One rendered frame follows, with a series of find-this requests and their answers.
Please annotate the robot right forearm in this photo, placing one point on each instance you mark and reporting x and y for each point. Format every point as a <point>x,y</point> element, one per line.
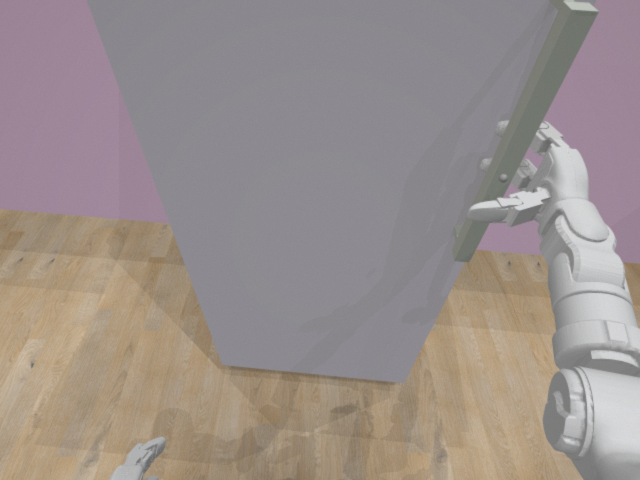
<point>595,322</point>

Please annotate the right robot hand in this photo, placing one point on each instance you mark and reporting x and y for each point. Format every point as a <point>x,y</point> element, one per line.
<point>561,175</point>

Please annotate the fridge door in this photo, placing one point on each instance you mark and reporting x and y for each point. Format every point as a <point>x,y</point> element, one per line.
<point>314,156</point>

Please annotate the robot right upper arm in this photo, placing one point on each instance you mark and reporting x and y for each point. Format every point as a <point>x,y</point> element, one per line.
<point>593,416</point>

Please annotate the handle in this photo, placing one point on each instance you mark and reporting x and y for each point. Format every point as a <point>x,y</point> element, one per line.
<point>565,38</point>

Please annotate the left robot hand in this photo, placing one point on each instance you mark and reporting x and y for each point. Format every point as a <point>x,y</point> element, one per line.
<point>139,460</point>

